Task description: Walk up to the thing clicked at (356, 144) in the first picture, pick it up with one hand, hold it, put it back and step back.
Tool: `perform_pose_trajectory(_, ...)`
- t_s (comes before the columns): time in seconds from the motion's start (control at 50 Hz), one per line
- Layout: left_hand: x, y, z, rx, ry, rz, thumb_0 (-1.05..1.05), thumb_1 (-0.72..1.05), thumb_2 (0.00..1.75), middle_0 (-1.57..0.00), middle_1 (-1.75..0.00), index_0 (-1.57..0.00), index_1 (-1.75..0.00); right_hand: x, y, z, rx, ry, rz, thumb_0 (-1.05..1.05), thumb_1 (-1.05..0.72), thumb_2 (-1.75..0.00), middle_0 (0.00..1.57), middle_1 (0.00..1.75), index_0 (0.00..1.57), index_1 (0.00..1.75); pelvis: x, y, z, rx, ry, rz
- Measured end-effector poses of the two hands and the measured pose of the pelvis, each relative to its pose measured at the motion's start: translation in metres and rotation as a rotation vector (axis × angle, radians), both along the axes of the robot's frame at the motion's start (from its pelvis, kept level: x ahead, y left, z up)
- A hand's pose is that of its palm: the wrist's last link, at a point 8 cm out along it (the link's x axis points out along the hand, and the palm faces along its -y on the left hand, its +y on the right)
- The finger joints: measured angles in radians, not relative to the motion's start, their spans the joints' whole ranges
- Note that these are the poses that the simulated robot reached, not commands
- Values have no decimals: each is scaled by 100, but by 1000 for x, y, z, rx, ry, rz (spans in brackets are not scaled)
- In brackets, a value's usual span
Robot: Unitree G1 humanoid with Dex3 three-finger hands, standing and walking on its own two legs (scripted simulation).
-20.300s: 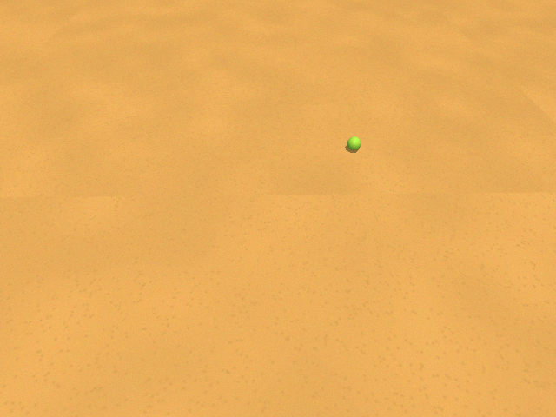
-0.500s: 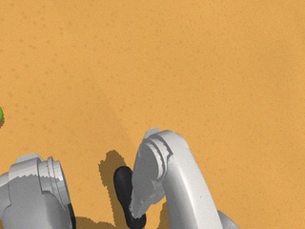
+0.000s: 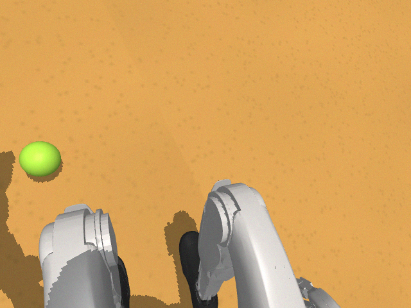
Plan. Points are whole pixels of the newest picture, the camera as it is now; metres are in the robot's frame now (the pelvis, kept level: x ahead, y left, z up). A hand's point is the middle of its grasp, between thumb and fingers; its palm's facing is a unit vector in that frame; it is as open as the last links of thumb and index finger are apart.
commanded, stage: settle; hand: left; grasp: from above
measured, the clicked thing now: (40, 158) +0.44 +0.27 -0.29
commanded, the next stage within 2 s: go down in 0.30 s
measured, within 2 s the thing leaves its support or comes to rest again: neither
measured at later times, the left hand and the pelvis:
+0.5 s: hand out of the picture +0.43 +0.35 -0.11, palm faces -0.43 -0.08 -0.90, open 4.2 cm; pelvis +0.00 +0.00 +0.03, yaw +2 degrees
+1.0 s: hand out of the picture +0.40 +0.37 +0.04, palm faces -0.44 -0.10 -0.89, open 11.5 cm; pelvis +0.00 +0.01 +0.13, yaw +5 degrees
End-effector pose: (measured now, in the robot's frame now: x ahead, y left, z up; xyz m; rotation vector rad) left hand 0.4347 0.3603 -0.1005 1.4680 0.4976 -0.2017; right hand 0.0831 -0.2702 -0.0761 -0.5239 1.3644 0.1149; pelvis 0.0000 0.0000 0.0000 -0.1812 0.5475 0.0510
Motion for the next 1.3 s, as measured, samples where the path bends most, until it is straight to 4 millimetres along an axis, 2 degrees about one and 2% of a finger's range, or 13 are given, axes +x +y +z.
perform_pose_trajectory(0.22, 0, 5, 27, 39, -8, -8, 0, 70, 43, -99, -62, -105, -57, 9, 9, 3, 13, -18, -34, 1, -92, -90, 20, 30, 20, 30, 1, 3, 13, 9, 30, 15)
perform_pose_trajectory(0.46, 0, -5, 43, 20, 10, -22, 0, 72, 43, -102, -61, -107, -56, 9, 8, 16, 5, -31, -57, 1, -93, -90, 20, 30, 20, 30, -1, 2, 28, 21, 43, 27)
perform_pose_trajectory(0.58, 1, -5, 57, 24, -22, -28, 0, 57, 41, -89, -59, -93, -54, 5, 5, 21, -12, -32, -80, 1, -93, -90, 20, 30, 20, 30, -1, 3, 33, 21, 47, 29)
perform_pose_trajectory(0.66, 0, -2, 77, 46, -43, -35, 0, 37, 45, -75, -59, -78, -56, 2, 5, 25, -10, -29, -111, 1, -93, -90, 20, 30, 20, 30, -1, 4, 40, 25, 56, 34)
perform_pose_trajectory(0.74, -3, 2, 108, 67, -69, -21, 0, 19, 55, -65, -63, -67, -62, 4, 9, 34, 3, -37, -139, 1, -92, -90, 20, 30, 20, 30, -1, 6, 55, 30, 65, 37)
perform_pose_trajectory(0.92, -18, 9, 177, 49, -27, 37, 0, -7, 71, -46, -75, -47, -75, 20, 20, 79, 30, -96, -163, 1, -92, -90, 20, 30, 20, 30, 0, 8, 107, 43, 54, 46)
perform_pose_trajectory(1.1, -37, 13, 210, 5, 50, 7, 0, -23, 79, -33, -89, -34, -88, 37, 21, 128, -5, -165, -133, 1, -92, -90, 20, 30, 20, 30, 0, 9, 147, 48, 27, 57)
perform_pose_trajectory(1.3, -34, 17, 248, 30, -42, -29, 0, -40, 92, -19, -101, -19, -101, 35, 19, 145, -21, -175, -145, 1, -92, -90, 20, 30, 20, 30, -2, 11, 165, 49, 9, 65)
